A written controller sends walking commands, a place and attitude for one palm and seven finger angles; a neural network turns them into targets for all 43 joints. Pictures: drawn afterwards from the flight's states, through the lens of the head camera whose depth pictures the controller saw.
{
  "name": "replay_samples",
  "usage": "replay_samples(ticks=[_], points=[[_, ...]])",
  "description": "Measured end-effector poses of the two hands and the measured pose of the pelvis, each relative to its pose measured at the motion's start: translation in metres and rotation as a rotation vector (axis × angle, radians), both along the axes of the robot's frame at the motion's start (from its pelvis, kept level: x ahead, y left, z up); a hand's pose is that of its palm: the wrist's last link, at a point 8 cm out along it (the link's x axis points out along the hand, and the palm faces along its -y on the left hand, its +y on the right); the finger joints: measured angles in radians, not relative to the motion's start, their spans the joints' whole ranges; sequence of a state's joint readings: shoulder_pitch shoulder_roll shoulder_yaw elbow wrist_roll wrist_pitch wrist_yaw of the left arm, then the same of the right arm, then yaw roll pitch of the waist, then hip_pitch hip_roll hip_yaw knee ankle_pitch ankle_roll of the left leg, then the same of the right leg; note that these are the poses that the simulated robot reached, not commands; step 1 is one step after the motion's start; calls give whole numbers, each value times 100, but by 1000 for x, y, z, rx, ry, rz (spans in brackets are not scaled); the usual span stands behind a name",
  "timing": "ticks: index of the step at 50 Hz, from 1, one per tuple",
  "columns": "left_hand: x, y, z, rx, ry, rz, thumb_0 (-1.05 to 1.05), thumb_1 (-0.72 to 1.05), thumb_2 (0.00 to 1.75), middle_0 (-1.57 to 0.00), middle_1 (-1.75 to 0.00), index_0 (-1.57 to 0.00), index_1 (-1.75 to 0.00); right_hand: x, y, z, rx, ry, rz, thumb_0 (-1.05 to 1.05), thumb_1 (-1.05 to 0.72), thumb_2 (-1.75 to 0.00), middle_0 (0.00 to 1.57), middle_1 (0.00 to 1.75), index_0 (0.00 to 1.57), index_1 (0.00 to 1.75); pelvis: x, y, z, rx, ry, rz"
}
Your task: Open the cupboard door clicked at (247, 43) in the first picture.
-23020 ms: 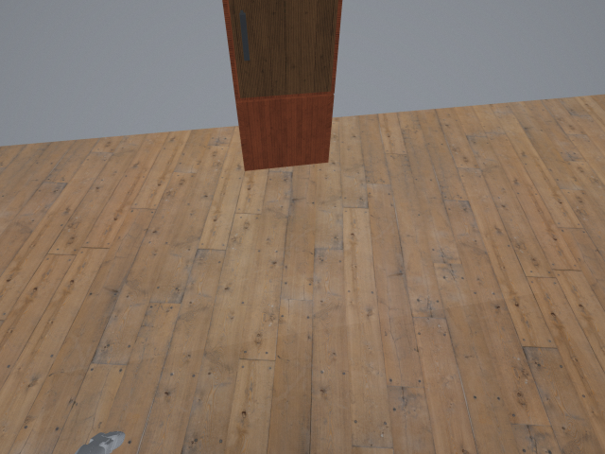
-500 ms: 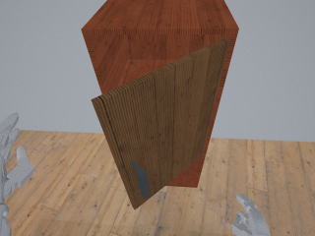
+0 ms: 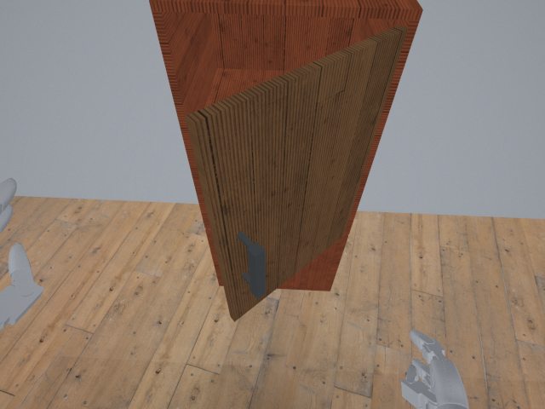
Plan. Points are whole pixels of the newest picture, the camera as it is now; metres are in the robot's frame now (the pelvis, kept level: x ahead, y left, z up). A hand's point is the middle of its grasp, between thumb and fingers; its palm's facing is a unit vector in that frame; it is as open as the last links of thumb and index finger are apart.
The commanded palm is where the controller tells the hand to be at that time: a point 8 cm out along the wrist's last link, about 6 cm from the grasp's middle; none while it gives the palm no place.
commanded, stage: step back with the hand held close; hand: left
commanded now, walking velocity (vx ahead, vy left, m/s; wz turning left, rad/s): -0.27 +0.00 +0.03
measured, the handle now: (250, 266) +0.37 +0.07 -0.08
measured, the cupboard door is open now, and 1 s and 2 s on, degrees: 43 43 43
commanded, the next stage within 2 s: stop stepping back and stand still in 0.58 s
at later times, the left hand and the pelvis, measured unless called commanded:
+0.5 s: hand out of the picture +0.10 +0.27 +0.16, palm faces +0.50 -0.71 -0.49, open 7.4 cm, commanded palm +0.03 +0.30 +0.18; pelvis -0.07 -0.01 -0.01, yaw +7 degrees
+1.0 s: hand out of the picture +0.01 +0.20 +0.18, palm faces +0.38 -0.77 -0.52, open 7.4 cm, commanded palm -0.03 +0.24 +0.18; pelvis -0.17 -0.06 +0.00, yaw -1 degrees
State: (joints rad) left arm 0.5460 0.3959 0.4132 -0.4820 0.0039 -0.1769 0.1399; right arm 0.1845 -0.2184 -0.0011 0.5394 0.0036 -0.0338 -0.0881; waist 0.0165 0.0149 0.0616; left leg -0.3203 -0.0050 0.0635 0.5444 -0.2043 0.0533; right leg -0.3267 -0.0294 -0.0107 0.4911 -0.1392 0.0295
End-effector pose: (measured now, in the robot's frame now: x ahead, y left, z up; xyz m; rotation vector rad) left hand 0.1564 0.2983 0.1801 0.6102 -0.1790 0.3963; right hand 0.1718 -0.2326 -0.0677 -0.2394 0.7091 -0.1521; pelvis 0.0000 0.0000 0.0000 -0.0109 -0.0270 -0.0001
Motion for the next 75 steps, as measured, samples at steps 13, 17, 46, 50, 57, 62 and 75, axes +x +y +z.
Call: replay_samples(ticks=[13, 17, 46, 50, 57, 62, 75], points=[[-48, 2, 14, 84, -125, -3, 1, 89, 90, -22, -30, -22, -30, -39, 1, -11, -33, 22, 49, 1, -90, -90, 20, 30, 21, 30, -34, -3, -11, -14, -10, 74], [-67, 4, 17, 127, -142, 49, 1, 89, 90, -22, -30, -22, -30, -40, 0, -19, -22, 22, 83, 1, -90, -90, 20, 30, 21, 30, -41, -11, -16, -21, -6, 127], [-169, -58, 9, -5, -28, -68, 1, 89, 90, -22, -30, -21, -30, -172, -28, -9, 38, 14, 73, 1, -90, -90, 21, 30, 21, 30, -176, -51, -1, 5, 76, 9], [-181, -62, 20, 20, -49, -79, 1, 89, 90, -22, -30, -22, -30, -213, -57, -8, 5, 84, -14, 1, -90, -90, 20, 30, 21, 30, -174, -56, 5, 33, 69, -12], [-184, -49, 7, -24, -95, -29, 1, 89, 90, -22, -30, -22, -30, -252, -91, -14, -53, 67, -124, 1, -91, -90, 20, 30, 21, 30, -190, -52, -4, 34, 30, 1], [-202, -57, -2, -45, -43, -57, 1, 89, 90, -22, -30, -21, -30, -268, -87, -10, -31, 38, -121, 1, -91, -90, 20, 30, 20, 30, -209, -55, -2, 6, 13, 9], [-234, -30, 6, -31, -87, 21, 1, 89, 90, -22, -30, -21, -30, -262, -34, -5, 15, -8, -18, 1, -91, -90, 20, 30, 21, 30, -233, -41, 4, 7, 4, -1]])
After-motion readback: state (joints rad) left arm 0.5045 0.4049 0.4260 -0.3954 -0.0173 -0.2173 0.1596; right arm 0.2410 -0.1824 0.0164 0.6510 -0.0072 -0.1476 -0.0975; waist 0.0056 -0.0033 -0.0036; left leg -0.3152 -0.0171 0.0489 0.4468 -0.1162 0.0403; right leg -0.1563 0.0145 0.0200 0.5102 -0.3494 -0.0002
